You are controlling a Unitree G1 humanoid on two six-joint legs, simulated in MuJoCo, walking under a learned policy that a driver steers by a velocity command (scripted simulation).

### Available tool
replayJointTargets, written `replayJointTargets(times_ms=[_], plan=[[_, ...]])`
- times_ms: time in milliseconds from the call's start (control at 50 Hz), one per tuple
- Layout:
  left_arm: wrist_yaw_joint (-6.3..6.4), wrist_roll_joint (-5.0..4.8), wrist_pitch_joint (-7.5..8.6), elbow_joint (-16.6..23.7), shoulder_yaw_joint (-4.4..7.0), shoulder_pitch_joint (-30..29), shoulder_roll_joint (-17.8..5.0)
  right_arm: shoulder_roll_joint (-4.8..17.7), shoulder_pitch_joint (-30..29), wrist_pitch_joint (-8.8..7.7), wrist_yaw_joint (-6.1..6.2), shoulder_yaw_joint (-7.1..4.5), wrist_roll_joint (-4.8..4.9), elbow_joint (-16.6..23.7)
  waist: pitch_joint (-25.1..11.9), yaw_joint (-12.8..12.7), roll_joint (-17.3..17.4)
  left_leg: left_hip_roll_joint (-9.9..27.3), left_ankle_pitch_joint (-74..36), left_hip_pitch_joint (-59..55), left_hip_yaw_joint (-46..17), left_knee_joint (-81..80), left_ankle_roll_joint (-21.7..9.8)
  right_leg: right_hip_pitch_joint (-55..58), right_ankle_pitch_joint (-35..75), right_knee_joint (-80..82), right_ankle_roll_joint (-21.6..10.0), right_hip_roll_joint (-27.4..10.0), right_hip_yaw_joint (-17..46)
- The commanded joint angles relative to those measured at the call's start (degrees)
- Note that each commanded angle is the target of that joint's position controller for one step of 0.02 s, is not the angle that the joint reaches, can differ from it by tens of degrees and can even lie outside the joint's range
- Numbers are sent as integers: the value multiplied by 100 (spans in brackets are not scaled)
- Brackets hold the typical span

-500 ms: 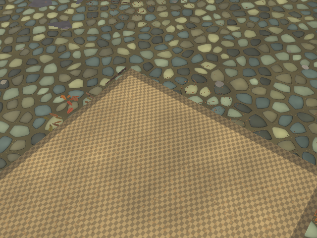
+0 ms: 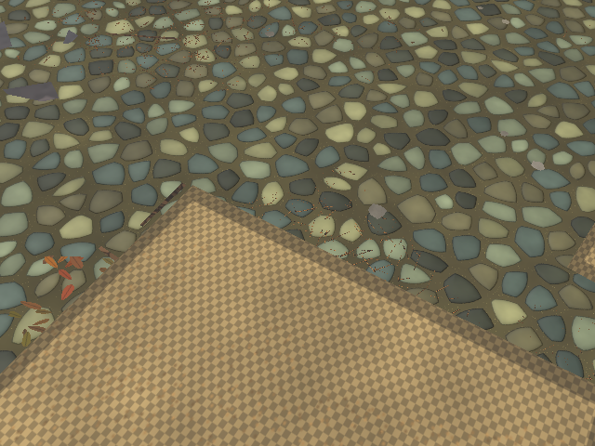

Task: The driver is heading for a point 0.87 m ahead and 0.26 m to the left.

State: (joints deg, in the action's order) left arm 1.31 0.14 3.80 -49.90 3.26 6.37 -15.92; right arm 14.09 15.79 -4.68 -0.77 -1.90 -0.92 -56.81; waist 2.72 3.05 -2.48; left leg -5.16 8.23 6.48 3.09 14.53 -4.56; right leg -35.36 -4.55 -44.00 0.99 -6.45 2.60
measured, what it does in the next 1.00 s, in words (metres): walks ahead, turning left: right foot, then left foot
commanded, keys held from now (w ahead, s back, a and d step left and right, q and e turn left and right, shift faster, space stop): no key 0.06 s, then q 0.84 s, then no key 0.04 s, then w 0.06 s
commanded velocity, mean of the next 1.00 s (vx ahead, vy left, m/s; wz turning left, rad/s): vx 0.05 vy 0.00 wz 0.41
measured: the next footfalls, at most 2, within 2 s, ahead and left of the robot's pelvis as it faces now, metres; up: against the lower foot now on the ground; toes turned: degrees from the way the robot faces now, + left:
right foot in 0.14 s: +0.21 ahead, -0.14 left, +0.00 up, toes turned +0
left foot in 0.50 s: +0.11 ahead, +0.11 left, +0.00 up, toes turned +15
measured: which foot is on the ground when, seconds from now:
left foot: down 0.00-0.16, up 0.18-0.48, down 0.50-1.00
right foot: up 0.00-0.12, down 0.14-0.50, up 0.52-0.98, down 1.00-1.00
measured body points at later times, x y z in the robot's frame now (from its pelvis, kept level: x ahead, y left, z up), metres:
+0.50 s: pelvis +0.08 +0.00 -0.02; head +0.10 +0.03 +0.43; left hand +0.18 +0.30 -0.15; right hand +0.23 -0.27 -0.13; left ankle +0.07 +0.10 -0.75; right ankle +0.17 -0.14 -0.75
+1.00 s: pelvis +0.11 +0.00 -0.01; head +0.13 +0.01 +0.44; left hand +0.11 +0.32 -0.12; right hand +0.36 -0.20 -0.11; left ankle +0.07 +0.10 -0.75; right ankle +0.17 -0.11 -0.75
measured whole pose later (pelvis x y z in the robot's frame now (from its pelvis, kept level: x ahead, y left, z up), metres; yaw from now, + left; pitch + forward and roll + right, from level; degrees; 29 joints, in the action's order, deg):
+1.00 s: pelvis +0.11 +0.00 -0.01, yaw +28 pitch +2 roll +0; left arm 0.8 -0.6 2.0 -49.3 4.6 4.9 -17.3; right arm 17.9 9.2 2.4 2.5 -4.4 1.0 -43.2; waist 1.6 0.7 0.5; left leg -6.7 12.9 16.9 -12.1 28.9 -1.8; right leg -14.7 -13.5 -25.9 2.0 1.7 4.1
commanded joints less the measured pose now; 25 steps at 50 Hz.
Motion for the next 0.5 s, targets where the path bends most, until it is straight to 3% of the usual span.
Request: replayJointTargets(times_ms=[20,80,120,140,160,180,200,220,260,300,360,420,460,480,500], plan=[[-35,-19,-20,177,3,83,-222,973,-240,-3,87,-158,35,268,-468,-167,541,1443,-2994,425,-445,-231,-714,1189,709,769,49,201,-125],[-55,16,-13,300,38,-229,-400,965,-169,109,96,-152,102,144,-404,-128,587,1602,-2736,52,-750,165,-685,1251,251,1241,-65,312,-60],[-38,73,34,219,106,60,-546,919,-247,192,114,-137,189,144,-447,-386,501,1435,-2340,-18,-957,744,-461,1817,663,2081,-217,407,-104],[17,119,61,157,204,312,-916,861,-37,184,123,-121,133,179,-657,-373,245,1124,-1984,226,-915,1191,-209,2540,2390,2123,-362,66,176],[77,127,17,169,289,474,-1297,666,404,129,105,-77,29,227,-1167,-114,-382,697,-423,1145,-740,1874,46,3853,4045,1565,-814,-703,680],[118,51,-115,116,301,759,-1175,437,463,137,144,0,94,267,-1643,-345,-1021,235,1701,2018,-339,2927,347,4552,4103,1602,-1541,-1394,1361],[118,33,-173,126,205,944,-816,739,25,209,171,-77,211,405,-1748,-646,-1034,160,3316,2451,-382,4069,510,4473,3512,1984,-1819,-1722,1839],[136,54,-200,192,186,762,-825,992,-186,313,199,-194,283,507,-1552,-608,-706,328,3289,2701,-499,4963,558,4094,2654,2227,-1771,-1672,1716],[185,37,-204,372,159,-34,-751,896,-144,569,280,-266,270,521,-998,-288,-395,692,2544,2614,-613,5182,694,2973,1027,2648,-1495,-1362,1071],[188,87,-251,373,163,-427,-727,683,-71,736,321,-265,217,593,-665,-113,-599,729,2049,2099,-347,4749,787,2057,97,2973,-1333,-1036,461],[224,84,-284,334,192,-610,-758,591,-99,779,261,-258,186,747,-755,-89,-713,799,1585,1483,-175,3844,733,1779,303,2961,-1327,-954,-111],[243,12,-312,260,237,-527,-921,720,-214,778,145,-298,169,915,-970,-141,-633,808,1239,1150,-47,3069,567,2121,453,2789,-1289,-1209,-160],[238,-89,-370,237,254,-598,-971,768,45,790,74,-358,151,880,-967,41,-526,662,698,628,182,2188,348,2036,27,2430,-1023,-1152,-376],[223,-135,-404,168,242,-463,-857,850,184,803,65,-419,119,832,-894,69,-292,552,487,322,114,1714,154,1821,-618,2001,-733,-954,-582],[174,-100,-453,62,205,-162,-607,1140,229,808,107,-509,85,884,-551,-5,676,1047,-65,84,-854,805,-203,1133,-1488,906,-232,-465,-1084]])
